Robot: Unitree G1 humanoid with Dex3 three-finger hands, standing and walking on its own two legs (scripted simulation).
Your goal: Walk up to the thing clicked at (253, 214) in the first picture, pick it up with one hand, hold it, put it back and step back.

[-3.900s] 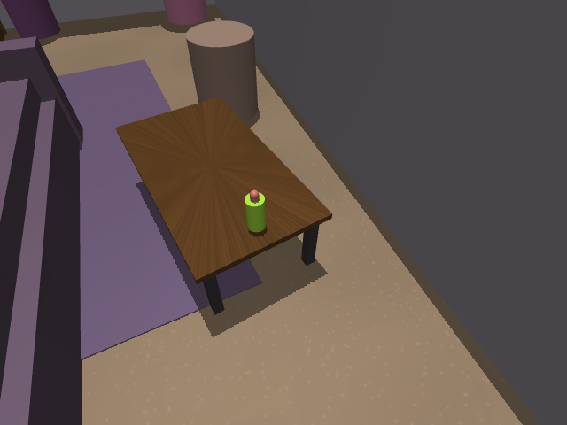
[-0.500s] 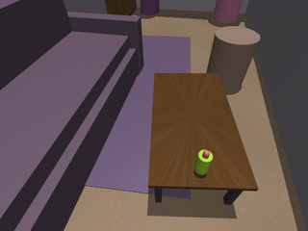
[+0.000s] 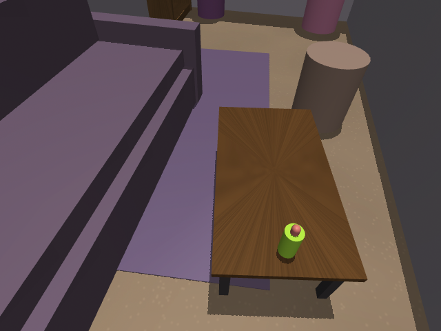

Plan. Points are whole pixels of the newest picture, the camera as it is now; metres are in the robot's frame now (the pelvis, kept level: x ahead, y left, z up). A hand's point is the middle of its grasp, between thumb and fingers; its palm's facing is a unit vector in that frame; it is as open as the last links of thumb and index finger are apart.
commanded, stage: walk up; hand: right
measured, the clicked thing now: (291, 238) +0.50 -0.23 -0.37
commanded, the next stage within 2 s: stand in 0.60 s
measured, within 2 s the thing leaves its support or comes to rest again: neither
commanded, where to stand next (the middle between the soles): +0.08 -0.01 m, yaw -1 degrees
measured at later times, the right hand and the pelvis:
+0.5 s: hand out of the picture +0.09 -0.26 -0.15, palm faces +0.00 +0.94 -0.33, open 7.4 cm; pelvis +0.01 +0.00 +0.01, yaw +0 degrees
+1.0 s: hand out of the picture +0.08 -0.26 -0.15, palm faces -0.01 +0.94 -0.33, open 7.4 cm; pelvis +0.00 -0.01 +0.01, yaw +0 degrees
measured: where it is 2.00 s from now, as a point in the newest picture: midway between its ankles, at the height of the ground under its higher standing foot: outside the picture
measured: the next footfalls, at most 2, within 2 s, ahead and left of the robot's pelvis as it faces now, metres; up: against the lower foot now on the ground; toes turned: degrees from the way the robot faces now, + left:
none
